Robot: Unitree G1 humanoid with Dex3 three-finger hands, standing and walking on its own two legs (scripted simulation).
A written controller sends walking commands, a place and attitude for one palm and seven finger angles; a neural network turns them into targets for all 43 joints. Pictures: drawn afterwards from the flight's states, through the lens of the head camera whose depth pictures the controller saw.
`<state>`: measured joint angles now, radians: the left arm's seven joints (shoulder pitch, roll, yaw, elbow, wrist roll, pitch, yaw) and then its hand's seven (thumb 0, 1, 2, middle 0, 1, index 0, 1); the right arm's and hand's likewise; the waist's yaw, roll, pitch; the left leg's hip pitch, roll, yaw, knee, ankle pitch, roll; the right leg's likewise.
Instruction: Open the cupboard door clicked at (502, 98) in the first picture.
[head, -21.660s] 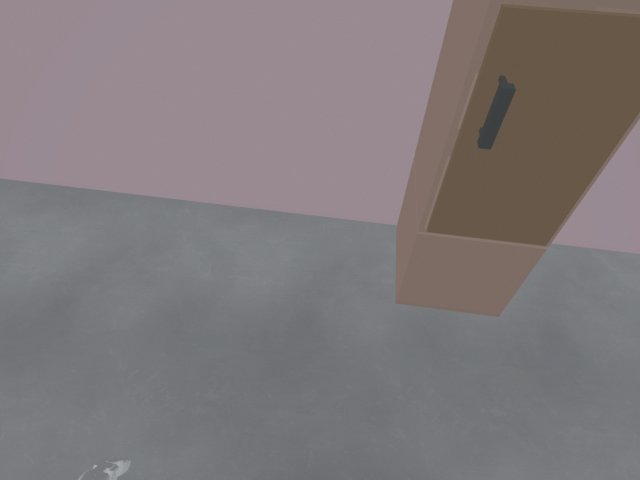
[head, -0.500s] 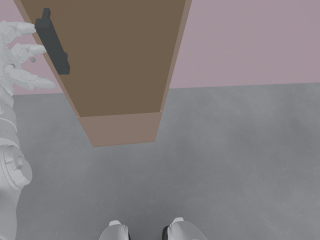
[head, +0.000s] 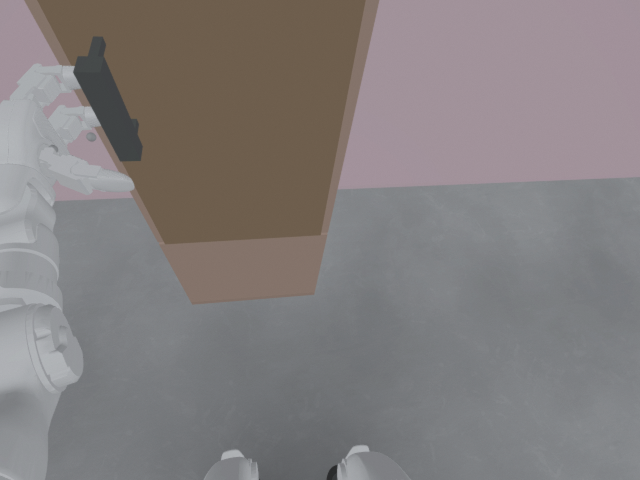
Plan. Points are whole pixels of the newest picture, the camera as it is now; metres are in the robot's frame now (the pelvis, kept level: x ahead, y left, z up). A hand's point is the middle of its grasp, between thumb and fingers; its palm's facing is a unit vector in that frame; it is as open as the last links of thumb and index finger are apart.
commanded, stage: slide the fingers in behind the handle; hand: left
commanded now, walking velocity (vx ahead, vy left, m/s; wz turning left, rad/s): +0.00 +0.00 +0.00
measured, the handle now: (115, 102) +0.56 +0.22 +0.10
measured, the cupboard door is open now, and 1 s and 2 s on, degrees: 0 1 2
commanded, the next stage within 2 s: close the thumb around the handle in 0.98 s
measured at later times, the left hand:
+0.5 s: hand (131, 133) +0.51 +0.19 +0.10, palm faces +0.03 -1.00 +0.00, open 14.0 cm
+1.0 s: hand (133, 137) +0.50 +0.19 +0.10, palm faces +0.06 -1.00 -0.01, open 14.2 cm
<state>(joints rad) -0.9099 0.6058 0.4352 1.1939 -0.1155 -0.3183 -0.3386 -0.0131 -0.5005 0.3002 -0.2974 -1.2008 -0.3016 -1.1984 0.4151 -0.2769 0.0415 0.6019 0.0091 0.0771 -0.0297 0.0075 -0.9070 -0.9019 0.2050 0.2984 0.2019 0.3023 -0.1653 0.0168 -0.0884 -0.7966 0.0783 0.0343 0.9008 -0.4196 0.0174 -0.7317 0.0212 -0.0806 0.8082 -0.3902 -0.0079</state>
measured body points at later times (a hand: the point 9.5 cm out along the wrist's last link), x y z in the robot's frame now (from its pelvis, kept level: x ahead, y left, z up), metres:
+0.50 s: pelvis +0.00 +0.01 +0.00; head +0.10 +0.02 +0.43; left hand +0.50 +0.25 +0.10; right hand -0.01 -0.26 -0.11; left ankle +0.00 +0.10 -0.69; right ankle -0.01 -0.12 -0.69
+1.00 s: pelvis +0.00 +0.00 +0.00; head +0.10 +0.02 +0.44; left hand +0.49 +0.24 +0.10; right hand +0.00 -0.27 -0.11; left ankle +0.00 +0.10 -0.69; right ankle -0.01 -0.12 -0.69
